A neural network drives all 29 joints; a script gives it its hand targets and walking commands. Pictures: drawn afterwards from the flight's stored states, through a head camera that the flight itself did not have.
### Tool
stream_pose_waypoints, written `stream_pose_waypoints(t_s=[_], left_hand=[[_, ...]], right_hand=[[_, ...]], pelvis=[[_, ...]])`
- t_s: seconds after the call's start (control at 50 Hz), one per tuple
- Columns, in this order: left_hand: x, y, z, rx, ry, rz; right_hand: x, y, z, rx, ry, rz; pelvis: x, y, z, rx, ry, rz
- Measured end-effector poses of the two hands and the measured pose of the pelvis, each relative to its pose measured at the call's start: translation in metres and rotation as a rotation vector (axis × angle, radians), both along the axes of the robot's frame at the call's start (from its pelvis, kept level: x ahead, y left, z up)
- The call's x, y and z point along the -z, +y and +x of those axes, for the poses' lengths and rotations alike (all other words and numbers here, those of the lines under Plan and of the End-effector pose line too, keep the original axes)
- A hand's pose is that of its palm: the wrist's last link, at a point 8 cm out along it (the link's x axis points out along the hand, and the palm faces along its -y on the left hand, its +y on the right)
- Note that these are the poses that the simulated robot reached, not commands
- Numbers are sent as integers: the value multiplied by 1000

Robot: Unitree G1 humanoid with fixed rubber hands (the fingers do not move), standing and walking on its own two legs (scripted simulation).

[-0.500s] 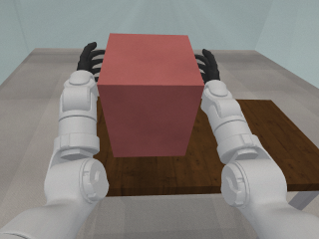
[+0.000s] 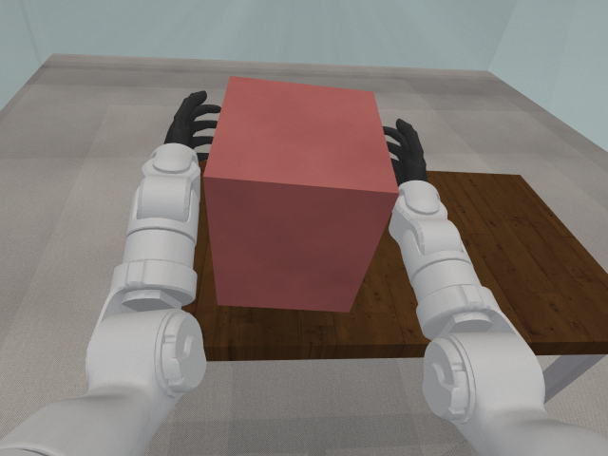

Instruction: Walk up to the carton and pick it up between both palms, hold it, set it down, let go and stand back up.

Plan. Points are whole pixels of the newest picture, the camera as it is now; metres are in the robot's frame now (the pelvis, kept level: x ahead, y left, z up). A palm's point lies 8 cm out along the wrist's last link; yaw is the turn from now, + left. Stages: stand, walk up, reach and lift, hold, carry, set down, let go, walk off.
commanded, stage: set down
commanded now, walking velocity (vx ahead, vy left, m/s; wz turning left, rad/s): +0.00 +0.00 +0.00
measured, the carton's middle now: (293, 201) +0.43 +0.00 +0.15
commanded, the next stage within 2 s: none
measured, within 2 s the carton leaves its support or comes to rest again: neither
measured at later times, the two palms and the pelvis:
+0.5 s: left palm (189, 161) +0.44 +0.14 +0.20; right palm (407, 182) +0.41 -0.15 +0.20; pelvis +0.01 +0.00 +0.00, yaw +0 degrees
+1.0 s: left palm (193, 163) +0.45 +0.14 +0.19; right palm (405, 186) +0.41 -0.15 +0.19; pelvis +0.02 +0.00 +0.00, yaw +0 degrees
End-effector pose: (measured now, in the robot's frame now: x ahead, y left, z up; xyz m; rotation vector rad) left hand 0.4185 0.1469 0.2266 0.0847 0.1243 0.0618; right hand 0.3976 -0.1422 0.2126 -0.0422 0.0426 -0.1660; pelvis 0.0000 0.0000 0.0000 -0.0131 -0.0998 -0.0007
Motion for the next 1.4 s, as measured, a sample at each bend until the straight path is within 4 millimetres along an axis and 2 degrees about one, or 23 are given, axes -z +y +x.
stream_pose_waypoints(t_s=[0.06, 0.22, 0.42, 0.54, 0.6, 0.74, 0.8, 0.94, 1.02, 1.16, 1.22, 1.4], left_hand=[[3, 0, 3, 2, -3, 2], [-5, -3, 6, 12, -49, 1], [28, -2, 13, 26, 41, -8], [17, -5, 18, 28, -21, -16], [16, -6, 20, 33, -13, -18], [49, -3, 23, 40, 75, -34], [56, -2, 24, 43, 76, -34], [40, -5, 29, 53, 16, -35], [38, -6, 32, 63, 30, -46], [71, -3, 35, 74, 121, -47], [79, -2, 37, 76, 123, -45], [51, -3, 44, 89, 39, -43]], right_hand=[[1, 0, 2, 0, -4, 1], [-10, -3, 4, 8, -53, 5], [16, -2, 8, 16, 28, -3], [2, -5, 11, 24, -37, 0], [2, -6, 12, 28, -31, -11], [28, -3, 15, 27, 47, -2], [33, -2, 15, 29, 45, 4], [17, -4, 16, 45, -17, 5], [20, -5, 16, 52, -5, -4], [48, -2, 19, 55, 71, 11], [53, -1, 20, 60, 69, 16], [32, -2, 23, 72, -13, 1]], pelvis=[[0, 0, 1, 0, 2, 0], [0, 0, 5, 0, 6, 1], [0, 0, 6, 0, 8, 0], [0, -1, 12, 0, 16, 1], [0, -1, 13, 0, 18, 1], [0, -1, 13, 0, 18, 1], [-1, -1, 14, 0, 19, 1], [-1, -1, 19, 0, 27, 2], [-1, -1, 20, 0, 28, 2], [-1, -1, 18, 0, 26, 2], [-1, -1, 20, 0, 28, 1], [-1, 0, 31, 1, 43, 2]])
